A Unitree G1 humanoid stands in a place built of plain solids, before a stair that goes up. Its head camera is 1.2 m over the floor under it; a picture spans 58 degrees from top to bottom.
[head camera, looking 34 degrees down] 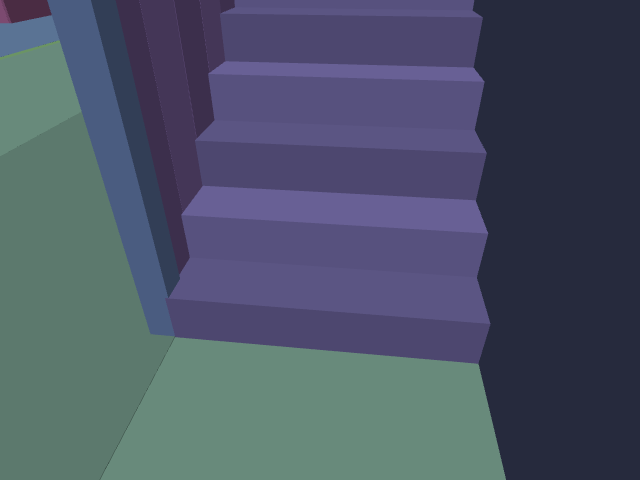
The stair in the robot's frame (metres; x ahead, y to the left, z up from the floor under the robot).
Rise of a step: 0.19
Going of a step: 0.24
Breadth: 1.10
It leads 7 degrees to the right of straight ahead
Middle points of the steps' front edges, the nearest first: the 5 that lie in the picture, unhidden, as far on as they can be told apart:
1.07 -0.01 0.19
1.31 -0.03 0.39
1.54 -0.06 0.58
1.78 -0.09 0.77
2.02 -0.12 0.97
